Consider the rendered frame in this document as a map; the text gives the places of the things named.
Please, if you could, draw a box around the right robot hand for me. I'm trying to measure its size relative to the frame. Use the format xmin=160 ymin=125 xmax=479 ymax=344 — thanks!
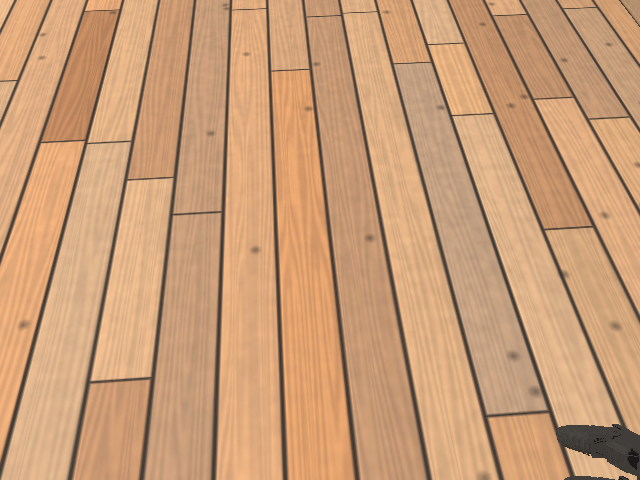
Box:
xmin=556 ymin=424 xmax=640 ymax=480

